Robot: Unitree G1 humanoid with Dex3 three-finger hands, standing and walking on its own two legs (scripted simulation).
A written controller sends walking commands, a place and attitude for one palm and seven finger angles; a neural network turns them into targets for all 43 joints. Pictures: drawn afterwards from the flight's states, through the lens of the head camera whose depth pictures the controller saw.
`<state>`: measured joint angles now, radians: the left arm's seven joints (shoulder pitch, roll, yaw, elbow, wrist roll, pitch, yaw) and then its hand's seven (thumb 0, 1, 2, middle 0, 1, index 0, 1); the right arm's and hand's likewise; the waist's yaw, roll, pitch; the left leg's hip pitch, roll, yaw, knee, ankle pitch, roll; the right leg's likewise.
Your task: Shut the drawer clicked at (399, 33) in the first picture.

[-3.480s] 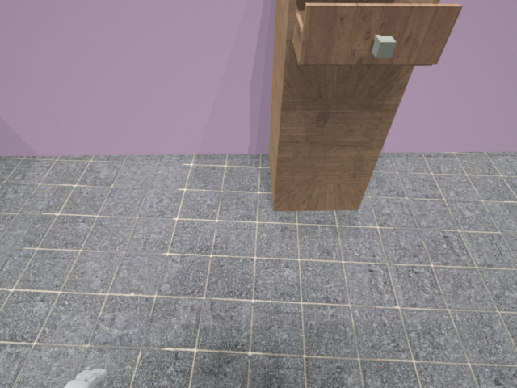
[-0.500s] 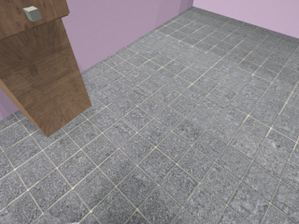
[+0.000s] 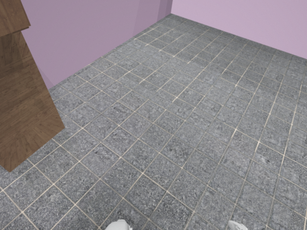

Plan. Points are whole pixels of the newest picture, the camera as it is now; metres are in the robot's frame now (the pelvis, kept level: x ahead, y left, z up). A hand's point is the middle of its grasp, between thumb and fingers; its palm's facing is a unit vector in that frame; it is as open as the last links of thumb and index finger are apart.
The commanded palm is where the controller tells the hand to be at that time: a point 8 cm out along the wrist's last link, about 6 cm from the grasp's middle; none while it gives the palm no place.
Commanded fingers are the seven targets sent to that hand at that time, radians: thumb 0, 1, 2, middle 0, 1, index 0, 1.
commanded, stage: walk to a spot facing it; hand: left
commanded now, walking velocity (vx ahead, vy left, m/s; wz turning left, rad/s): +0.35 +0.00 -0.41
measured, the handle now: out of the picture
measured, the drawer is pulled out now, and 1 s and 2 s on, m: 0.16 0.16 0.16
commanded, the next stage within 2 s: turn to face it in 0.94 s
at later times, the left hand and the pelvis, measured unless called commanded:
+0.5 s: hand (102, 175) +0.30 +0.20 -0.15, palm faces -0.23 -0.96 -0.14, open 7.3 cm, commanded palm none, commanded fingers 0.00 0.90 0.90 -0.20 -0.30 -0.20 -0.30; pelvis +0.17 +0.04 +0.02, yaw -15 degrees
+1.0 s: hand (136, 130) +0.49 +0.11 -0.14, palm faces -0.40 -0.88 -0.25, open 7.2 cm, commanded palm none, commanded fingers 0.00 0.90 0.90 -0.20 -0.30 -0.20 -0.30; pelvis +0.38 -0.06 +0.02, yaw -28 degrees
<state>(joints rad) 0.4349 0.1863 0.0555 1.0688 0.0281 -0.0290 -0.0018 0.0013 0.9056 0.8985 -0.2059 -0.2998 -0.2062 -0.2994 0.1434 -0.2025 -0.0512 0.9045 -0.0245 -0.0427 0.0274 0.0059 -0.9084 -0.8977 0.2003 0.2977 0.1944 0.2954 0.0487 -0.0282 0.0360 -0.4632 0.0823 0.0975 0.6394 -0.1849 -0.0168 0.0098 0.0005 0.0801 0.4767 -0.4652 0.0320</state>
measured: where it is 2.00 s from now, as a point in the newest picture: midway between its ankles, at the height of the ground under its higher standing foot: (162, 191)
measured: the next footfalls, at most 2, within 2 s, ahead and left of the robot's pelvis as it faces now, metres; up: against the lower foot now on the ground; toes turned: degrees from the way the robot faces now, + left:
right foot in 0.72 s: +0.36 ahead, -0.13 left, +0.00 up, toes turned -31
left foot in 1.20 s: +0.64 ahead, -0.03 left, +0.00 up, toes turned -20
